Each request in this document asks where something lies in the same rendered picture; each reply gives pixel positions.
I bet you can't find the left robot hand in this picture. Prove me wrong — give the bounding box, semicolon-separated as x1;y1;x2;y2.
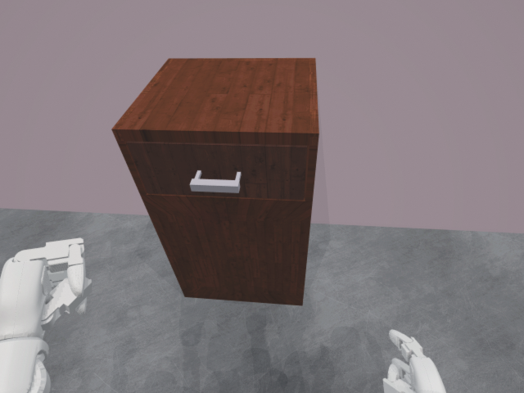
0;238;92;341

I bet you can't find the right robot hand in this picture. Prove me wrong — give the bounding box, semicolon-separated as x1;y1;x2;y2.
383;329;446;393

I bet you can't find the robot left forearm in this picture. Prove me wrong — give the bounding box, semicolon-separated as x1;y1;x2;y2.
0;337;51;393

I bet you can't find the handle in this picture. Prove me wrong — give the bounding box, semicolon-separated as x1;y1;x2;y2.
190;170;242;193

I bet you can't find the drawer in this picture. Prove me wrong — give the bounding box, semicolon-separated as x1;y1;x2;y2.
127;141;307;200

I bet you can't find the cabinet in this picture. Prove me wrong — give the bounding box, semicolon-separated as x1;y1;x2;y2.
111;58;319;305

